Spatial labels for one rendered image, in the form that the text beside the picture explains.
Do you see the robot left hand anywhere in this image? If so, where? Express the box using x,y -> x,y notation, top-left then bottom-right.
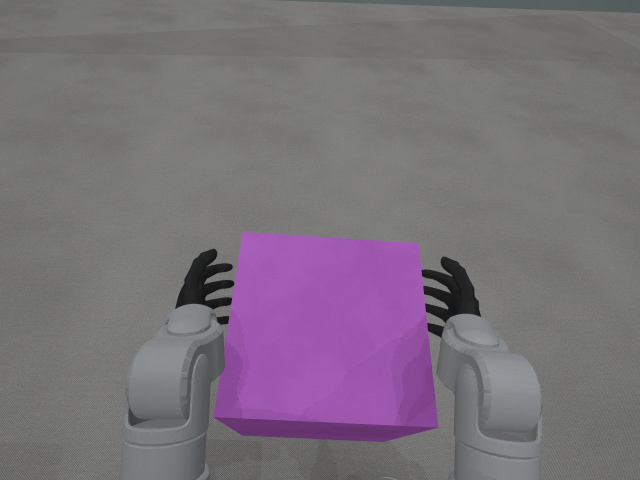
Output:
175,249 -> 234,325

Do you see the left robot forearm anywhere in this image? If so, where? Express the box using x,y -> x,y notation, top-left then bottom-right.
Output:
114,304 -> 225,480

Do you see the robot right hand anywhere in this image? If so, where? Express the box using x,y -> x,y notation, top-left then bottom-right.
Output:
422,257 -> 481,337

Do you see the right robot forearm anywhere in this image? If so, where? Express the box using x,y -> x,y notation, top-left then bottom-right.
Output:
436,314 -> 543,480

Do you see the carton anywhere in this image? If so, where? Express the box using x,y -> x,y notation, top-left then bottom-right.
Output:
213,232 -> 438,442

